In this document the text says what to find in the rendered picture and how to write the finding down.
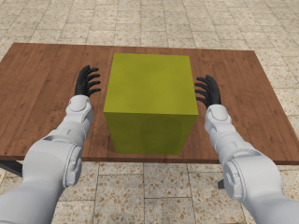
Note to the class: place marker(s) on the left robot hand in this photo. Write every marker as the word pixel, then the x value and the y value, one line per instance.
pixel 83 85

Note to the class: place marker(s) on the table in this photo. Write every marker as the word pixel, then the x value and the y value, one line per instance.
pixel 37 81

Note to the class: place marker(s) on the right robot hand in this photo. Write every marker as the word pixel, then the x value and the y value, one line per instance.
pixel 212 93

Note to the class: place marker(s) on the robot right upper arm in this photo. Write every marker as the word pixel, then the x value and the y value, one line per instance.
pixel 255 182

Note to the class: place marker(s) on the robot right forearm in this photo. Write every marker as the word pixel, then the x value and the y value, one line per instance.
pixel 223 136

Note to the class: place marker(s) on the carton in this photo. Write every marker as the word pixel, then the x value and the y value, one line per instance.
pixel 150 107

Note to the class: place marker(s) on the robot left upper arm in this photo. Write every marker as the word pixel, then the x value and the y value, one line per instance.
pixel 50 167

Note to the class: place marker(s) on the robot left forearm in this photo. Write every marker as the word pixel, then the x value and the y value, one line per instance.
pixel 75 127

